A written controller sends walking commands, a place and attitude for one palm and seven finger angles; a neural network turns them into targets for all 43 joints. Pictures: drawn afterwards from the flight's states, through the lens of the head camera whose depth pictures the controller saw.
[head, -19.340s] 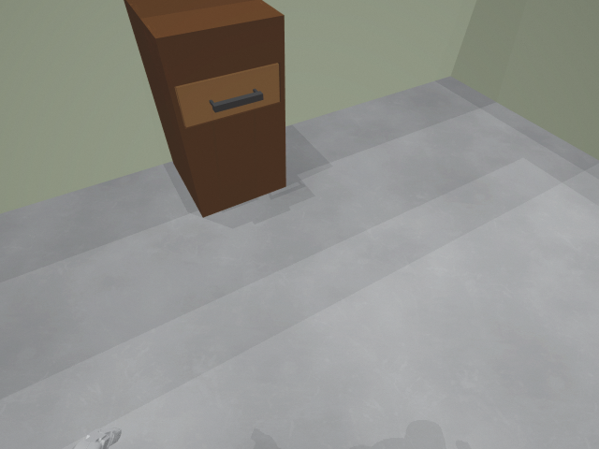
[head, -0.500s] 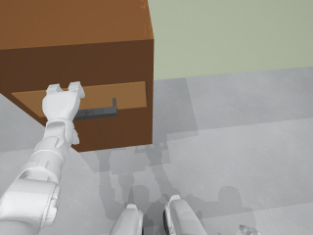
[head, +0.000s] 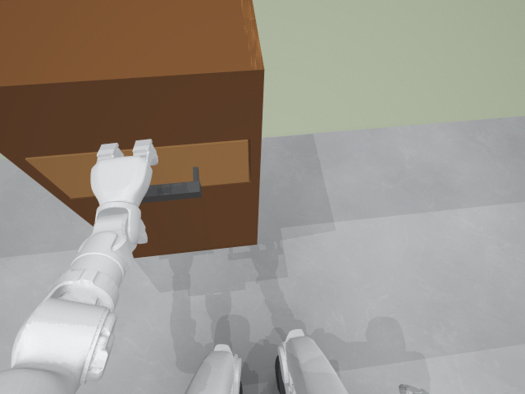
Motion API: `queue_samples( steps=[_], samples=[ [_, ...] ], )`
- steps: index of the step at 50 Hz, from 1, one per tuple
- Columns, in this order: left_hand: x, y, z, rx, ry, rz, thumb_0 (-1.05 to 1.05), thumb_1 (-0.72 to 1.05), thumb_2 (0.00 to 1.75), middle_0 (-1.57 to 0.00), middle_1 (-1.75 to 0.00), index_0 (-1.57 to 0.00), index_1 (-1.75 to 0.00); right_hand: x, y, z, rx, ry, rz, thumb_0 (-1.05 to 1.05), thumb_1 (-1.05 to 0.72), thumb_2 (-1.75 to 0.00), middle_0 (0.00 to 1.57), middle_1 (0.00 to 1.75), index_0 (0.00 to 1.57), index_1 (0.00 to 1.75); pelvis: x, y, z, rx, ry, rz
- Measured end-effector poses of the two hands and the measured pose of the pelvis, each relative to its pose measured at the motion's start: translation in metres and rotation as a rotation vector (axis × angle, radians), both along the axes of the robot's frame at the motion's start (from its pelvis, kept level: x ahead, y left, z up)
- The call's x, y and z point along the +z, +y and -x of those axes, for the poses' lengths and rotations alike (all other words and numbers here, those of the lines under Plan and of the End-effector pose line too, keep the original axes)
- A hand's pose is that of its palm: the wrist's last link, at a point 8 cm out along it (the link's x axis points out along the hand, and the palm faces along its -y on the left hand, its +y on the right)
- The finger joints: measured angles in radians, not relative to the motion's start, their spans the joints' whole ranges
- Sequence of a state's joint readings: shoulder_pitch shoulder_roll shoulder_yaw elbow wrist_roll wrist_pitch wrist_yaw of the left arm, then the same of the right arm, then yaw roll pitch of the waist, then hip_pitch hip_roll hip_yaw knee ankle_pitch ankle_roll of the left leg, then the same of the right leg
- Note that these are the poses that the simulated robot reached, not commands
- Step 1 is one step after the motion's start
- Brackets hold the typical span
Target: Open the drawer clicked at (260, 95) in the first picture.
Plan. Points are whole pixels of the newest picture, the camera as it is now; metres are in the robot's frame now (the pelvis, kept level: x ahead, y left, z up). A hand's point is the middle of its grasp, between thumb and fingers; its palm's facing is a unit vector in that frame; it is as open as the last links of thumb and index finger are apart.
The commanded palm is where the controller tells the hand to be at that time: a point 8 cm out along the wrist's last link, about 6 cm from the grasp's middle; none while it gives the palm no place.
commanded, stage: move the hooked fingers above the handle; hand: left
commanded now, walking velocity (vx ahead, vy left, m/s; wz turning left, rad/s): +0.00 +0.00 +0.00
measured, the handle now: (151, 184) +0.50 +0.20 -0.12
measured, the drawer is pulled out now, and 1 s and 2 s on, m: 0.00 0.00 0.00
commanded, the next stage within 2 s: lower the fingers behind the handle in 1.12 s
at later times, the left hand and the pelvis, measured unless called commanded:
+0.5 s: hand (138, 198) +0.44 +0.20 -0.05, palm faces -0.07 -0.06 -1.00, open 13.8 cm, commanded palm +0.43 +0.20 +0.00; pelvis +0.01 +0.00 +0.01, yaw +0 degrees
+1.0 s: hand (139, 198) +0.44 +0.19 -0.05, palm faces -0.07 -0.03 -1.00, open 13.8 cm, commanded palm +0.43 +0.20 +0.00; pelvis +0.00 -0.01 +0.00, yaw +1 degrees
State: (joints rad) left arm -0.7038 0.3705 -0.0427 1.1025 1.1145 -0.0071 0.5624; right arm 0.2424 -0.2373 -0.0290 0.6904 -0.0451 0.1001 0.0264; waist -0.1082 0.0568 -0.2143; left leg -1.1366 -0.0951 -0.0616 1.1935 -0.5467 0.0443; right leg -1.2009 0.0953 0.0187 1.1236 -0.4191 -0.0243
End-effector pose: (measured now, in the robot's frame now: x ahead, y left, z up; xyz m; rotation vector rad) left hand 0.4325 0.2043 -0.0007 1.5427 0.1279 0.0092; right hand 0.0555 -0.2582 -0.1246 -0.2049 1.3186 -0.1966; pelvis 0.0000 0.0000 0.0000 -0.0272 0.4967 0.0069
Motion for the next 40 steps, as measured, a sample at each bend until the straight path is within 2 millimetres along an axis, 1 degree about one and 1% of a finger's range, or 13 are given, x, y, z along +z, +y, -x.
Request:
queue_samples(
  steps=[3,6,15,18,20,24,27,29,34,40],
  samples=[
    [0.0,-0.006,-0.001,-0.021,0.001,0.021,0.0,-0.49,0.3,-0.32,-1.2,-0.32,-1.22,0.002,-0.001,0.001,-0.006,-0.005,0.007,0.01,-0.91,-0.89,0.21,0.3,0.2,0.3,0.001,-0.001,-0.001,-0.005,0.0,-0.002],
    [0.0,-0.006,-0.001,-0.028,-0.012,0.029,0.0,-0.49,0.3,-0.33,-1.21,-0.32,-1.21,0.003,-0.004,0.003,-0.01,-0.002,0.012,0.01,-0.91,-0.89,0.21,0.3,0.2,0.3,0.0,-0.001,-0.003,-0.011,0.001,-0.004],
    [0.002,0.013,0.006,0.018,-0.037,-0.014,0.01,-0.49,0.3,-0.33,-1.2,-0.32,-1.2,0.0,-0.007,0.0,-0.007,0.013,0.004,0.01,-0.91,-0.89,0.2,0.3,0.2,0.3,0.001,-0.003,-0.005,-0.016,0.001,-0.01],
    [0.003,0.014,0.009,0.025,-0.021,-0.012,0.0,-0.49,0.3,-0.32,-1.2,-0.32,-1.2,0.001,-0.007,-0.004,-0.003,0.01,-0.001,0.01,-0.91,-0.89,0.2,0.3,0.2,0.3,0.003,-0.003,-0.006,-0.011,-0.002,-0.009],
    [0.003,0.011,0.011,0.014,-0.009,-0.002,0.0,-0.49,0.3,-0.32,-1.2,-0.32,-1.2,0.002,-0.007,-0.007,0.001,0.006,-0.003,0.01,-0.91,-0.89,0.2,0.3,0.2,0.3,0.005,-0.003,-0.007,-0.006,-0.006,-0.008],
    [0.004,-0.003,0.012,-0.028,-0.002,0.026,0.0,-0.49,0.3,-0.32,-1.2,-0.32,-1.2,0.005,-0.007,-0.014,0.009,-0.011,0.002,0.01,-0.91,-0.89,0.2,0.3,0.2,0.3,0.006,-0.004,-0.009,-0.001,-0.012,-0.006],
    [0.004,-0.011,0.008,-0.054,-0.023,0.033,0.0,-0.49,0.3,-0.32,-1.2,-0.32,-1.2,0.006,-0.008,-0.018,0.014,-0.027,0.011,0.01,-0.91,-0.89,0.21,0.3,0.2,0.3,0.005,-0.005,-0.009,-0.002,-0.01,-0.007],
    [0.005,-0.013,0.004,-0.057,-0.049,0.03,0.0,-0.49,0.3,-0.32,-1.2,-0.32,-1.2,0.005,-0.009,-0.02,0.014,-0.036,0.015,0.01,-0.91,-0.89,0.21,0.3,0.2,0.3,0.003,-0.005,-0.008,-0.005,-0.006,-0.008],
    [0.006,-0.011,0.002,-0.038,-0.077,0.003,0.0,-0.49,0.3,-0.35,-1.22,-0.32,-1.21,0.001,-0.009,-0.019,0.009,-0.039,0.006,0.01,-0.91,-0.89,0.2,0.3,0.2,0.3,0.001,-0.005,-0.006,-0.015,-0.002,-0.013],
    [0.005,0.005,0.01,0.042,-0.025,-0.026,0.01,-0.49,0.3,-0.34,-1.21,-0.32,-1.21,-0.001,-0.006,-0.012,-0.005,-0.029,-0.017,0.01,-0.91,-0.89,0.2,0.3,0.2,0.3,0.004,-0.006,-0.005,-0.022,-0.011,-0.021]
  ],
)
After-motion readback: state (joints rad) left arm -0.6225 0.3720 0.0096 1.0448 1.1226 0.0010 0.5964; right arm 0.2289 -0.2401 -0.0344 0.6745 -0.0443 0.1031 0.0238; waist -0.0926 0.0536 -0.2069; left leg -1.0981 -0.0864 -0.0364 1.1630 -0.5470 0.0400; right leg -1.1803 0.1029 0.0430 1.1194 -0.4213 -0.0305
